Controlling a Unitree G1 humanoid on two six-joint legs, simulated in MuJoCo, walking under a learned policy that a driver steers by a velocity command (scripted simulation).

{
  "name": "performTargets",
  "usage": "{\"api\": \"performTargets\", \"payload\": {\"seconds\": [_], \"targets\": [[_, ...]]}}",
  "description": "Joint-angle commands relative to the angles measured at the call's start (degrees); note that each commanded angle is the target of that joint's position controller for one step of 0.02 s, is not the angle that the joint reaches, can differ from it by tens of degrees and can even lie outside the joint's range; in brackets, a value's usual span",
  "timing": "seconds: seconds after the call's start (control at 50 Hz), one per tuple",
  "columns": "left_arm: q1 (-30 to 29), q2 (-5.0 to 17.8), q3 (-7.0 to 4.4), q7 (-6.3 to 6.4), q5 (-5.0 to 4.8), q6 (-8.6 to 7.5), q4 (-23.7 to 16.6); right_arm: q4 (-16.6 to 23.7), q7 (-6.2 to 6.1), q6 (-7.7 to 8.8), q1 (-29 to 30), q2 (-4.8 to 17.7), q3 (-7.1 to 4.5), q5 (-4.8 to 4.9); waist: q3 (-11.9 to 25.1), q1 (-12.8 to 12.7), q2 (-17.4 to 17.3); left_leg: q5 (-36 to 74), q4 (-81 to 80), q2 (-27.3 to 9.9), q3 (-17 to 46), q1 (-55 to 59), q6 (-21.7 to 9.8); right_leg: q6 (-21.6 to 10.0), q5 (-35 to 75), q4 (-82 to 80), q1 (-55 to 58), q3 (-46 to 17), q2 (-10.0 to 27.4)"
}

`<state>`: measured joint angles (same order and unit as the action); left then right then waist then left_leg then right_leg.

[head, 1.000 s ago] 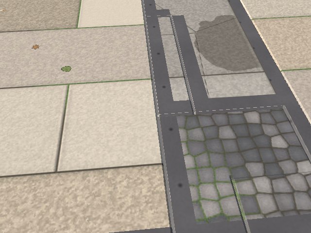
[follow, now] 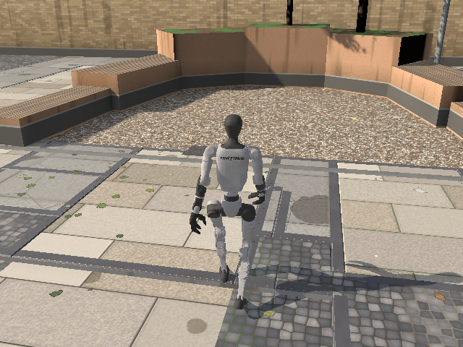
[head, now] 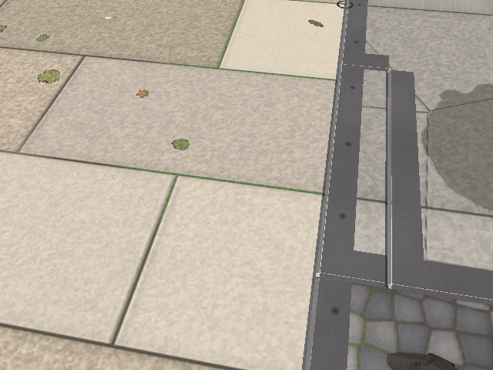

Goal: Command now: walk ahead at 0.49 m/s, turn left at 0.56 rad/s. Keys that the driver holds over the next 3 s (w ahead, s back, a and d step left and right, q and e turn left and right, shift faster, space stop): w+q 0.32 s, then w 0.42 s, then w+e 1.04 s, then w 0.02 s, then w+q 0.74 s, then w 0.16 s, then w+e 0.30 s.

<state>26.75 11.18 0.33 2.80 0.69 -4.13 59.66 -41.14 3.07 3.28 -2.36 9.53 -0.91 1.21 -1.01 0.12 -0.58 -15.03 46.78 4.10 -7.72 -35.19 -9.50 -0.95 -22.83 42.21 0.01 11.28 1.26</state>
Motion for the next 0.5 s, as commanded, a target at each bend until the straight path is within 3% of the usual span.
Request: {"api": "performTargets", "payload": {"seconds": [0.02,0.04,0.06,0.08,0.12,0.14,0.18,0.2,0.22,0.28,0.34,0.4,0.44,0.46,0.48,0.5], "targets": [[-5.00,7.02,-1.19,-4.23,-0.19,-6.20,-11.40,-2.09,-2.17,-0.07,-21.13,14.72,-4.88,-2.77,20.85,7.42,-8.46,-10.30,-30.58,-21.09,60.17,48.51,-17.61,-3.74,-1.70,50.23,-41.44,-22.04,-4.45],[-10.96,9.42,-2.30,-4.64,-2.62,-6.87,-14.94,-2.21,-2.15,0.79,-18.60,11.09,-3.88,-2.63,8.85,5.47,-4.85,-13.88,-33.72,-20.33,54.29,40.57,-14.29,-5.04,1.71,50.35,-47.51,-20.92,-2.71],[-12.97,8.40,-2.22,-4.37,-2.44,-6.81,-16.19,-1.94,-1.51,1.53,-14.10,8.37,-2.90,-1.36,2.63,1.74,3.76,-9.40,-35.01,-17.89,45.36,30.56,-11.54,-5.41,5.24,46.17,-46.37,-19.63,0.00],[-11.35,7.66,-2.32,-3.77,-1.71,-5.90,-15.81,-1.27,-0.86,2.02,-10.36,6.41,-2.09,-0.81,0.89,-1.56,6.36,-3.99,-35.43,-14.67,38.28,23.56,-9.52,-4.92,7.40,44.33,-43.70,-18.52,1.71],[-7.87,7.78,-2.59,-3.25,-1.30,-3.59,-16.59,-0.91,-0.49,2.16,-7.41,5.57,-1.60,-0.50,-0.03,-5.13,3.52,2.38,-35.19,-9.55,28.15,15.73,-7.48,-3.29,9.70,40.09,-40.06,-17.65,4.50],[-8.82,7.31,-2.56,-3.00,-0.72,-2.94,-17.64,-1.02,-0.73,2.17,-8.07,5.57,-1.51,-0.40,-0.07,-5.26,3.06,5.97,-34.91,-8.08,24.90,13.20,-6.95,-2.23,10.95,37.06,-39.25,-16.44,5.05],[-13.14,7.32,-2.49,-2.37,1.35,-2.48,-20.42,-0.61,-1.33,2.42,-9.89,8.65,-2.20,-0.48,0.06,-4.46,1.28,13.74,-35.43,-5.50,20.73,8.93,-6.50,0.07,16.93,26.78,-36.38,-12.94,4.69],[-16.00,6.96,-2.34,-2.04,1.87,-2.46,-21.84,-0.78,-1.83,2.41,-11.49,9.71,-2.46,-0.53,0.48,-3.42,0.11,16.55,-34.93,-5.38,20.32,8.80,-6.46,1.10,20.04,21.94,-36.09,-12.14,4.31],[-18.55,6.58,-2.20,-1.66,1.71,-2.44,-22.90,-0.92,-2.32,2.30,-13.53,10.28,-2.68,-0.51,0.96,-1.93,-1.07,16.96,-34.28,-5.37,20.47,10.04,-6.16,1.86,22.60,16.02,-36.07,-11.93,3.78],[-26.62,5.24,-1.52,-1.26,-0.23,-2.31,-25.47,-0.98,-3.07,1.88,-18.39,11.96,-3.38,0.31,2.06,2.75,-4.58,10.84,-32.83,-5.87,22.90,16.77,-4.70,3.44,24.84,-1.72,-34.63,-12.53,0.92],[-30.25,7.48,-2.10,-2.20,-1.41,-3.07,-26.74,-0.75,-3.26,1.24,-20.15,13.06,-3.78,0.70,2.89,4.85,-5.57,6.73,-29.29,-9.26,27.77,24.83,-4.54,4.04,23.12,-10.39,-34.53,-13.79,-0.19],[-27.87,9.52,-3.03,-3.60,-1.13,-4.31,-26.27,-0.99,-3.66,0.37,-20.41,12.04,-3.48,0.34,3.82,3.94,-7.48,8.79,-24.42,-12.12,31.30,29.31,-3.34,1.33,20.53,-14.84,-29.23,-14.28,-0.38],[-19.84,11.29,-4.27,-3.53,-0.47,-4.90,-24.18,-0.31,-3.52,0.19,-18.62,10.99,-3.10,-0.30,6.70,-0.24,-8.23,17.29,-17.20,-9.38,30.07,28.45,-1.08,-2.30,19.09,-18.35,-17.25,-12.88,-0.90],[-11.32,14.03,-5.09,-3.18,0.44,-5.15,-23.07,0.84,-3.13,0.60,-17.04,8.49,-2.07,-0.98,13.49,-4.28,-4.82,16.16,-3.98,-6.71,26.16,23.09,1.11,-6.36,20.00,-16.61,-3.84,-19.51,6.54],[-3.33,18.88,-6.68,-2.92,1.25,-4.53,-21.22,1.39,-2.83,1.55,-23.73,5.81,-1.10,-0.15,21.05,-3.71,11.18,2.32,14.79,1.14,17.54,2.53,5.92,-16.12,13.43,-17.91,18.42,-40.85,17.82],[-0.47,16.08,-6.51,-3.42,-0.26,-3.87,-19.47,0.86,-2.79,2.18,-25.79,8.14,-1.19,0.79,20.40,-4.14,18.20,-16.43,25.36,0.60,17.68,-9.25,6.81,-19.19,0.72,-24.69,20.85,-57.00,23.43]]}}
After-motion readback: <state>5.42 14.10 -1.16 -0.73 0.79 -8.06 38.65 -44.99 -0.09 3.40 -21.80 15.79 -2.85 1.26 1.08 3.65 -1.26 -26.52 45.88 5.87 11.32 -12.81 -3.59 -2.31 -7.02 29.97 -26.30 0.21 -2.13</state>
